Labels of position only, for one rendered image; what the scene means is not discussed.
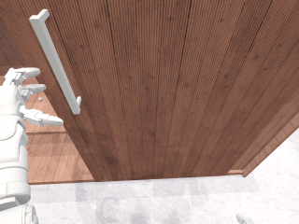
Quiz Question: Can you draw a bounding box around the left robot forearm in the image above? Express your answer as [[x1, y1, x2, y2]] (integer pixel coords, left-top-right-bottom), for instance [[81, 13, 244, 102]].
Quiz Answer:
[[0, 115, 31, 212]]

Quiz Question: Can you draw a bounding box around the left robot upper arm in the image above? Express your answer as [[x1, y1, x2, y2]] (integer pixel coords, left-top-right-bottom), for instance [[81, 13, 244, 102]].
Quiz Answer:
[[0, 203, 39, 224]]

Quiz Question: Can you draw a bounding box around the wardrobe door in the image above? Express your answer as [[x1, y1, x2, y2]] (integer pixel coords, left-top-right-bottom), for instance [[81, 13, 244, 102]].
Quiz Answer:
[[230, 88, 299, 171], [0, 0, 299, 182]]

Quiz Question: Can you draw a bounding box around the right robot hand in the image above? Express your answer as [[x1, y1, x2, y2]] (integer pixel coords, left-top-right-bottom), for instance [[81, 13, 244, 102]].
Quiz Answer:
[[236, 214, 255, 224]]

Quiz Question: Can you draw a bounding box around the left robot hand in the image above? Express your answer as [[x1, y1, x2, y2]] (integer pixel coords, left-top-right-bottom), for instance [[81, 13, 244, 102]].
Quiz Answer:
[[0, 67, 64, 127]]

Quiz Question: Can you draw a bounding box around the handle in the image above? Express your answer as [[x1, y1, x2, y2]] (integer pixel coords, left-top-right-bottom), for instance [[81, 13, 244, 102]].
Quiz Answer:
[[29, 9, 81, 115]]

